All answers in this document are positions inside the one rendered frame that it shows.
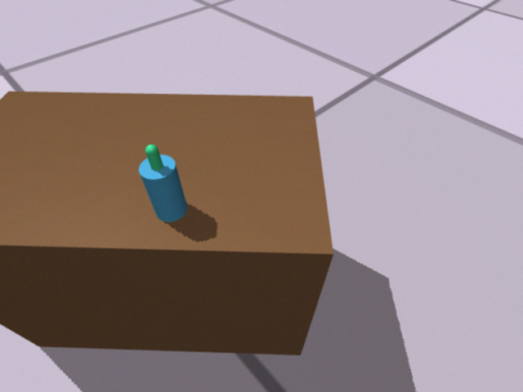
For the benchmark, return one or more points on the bottle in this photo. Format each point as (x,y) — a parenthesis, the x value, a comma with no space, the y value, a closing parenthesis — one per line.
(162,183)

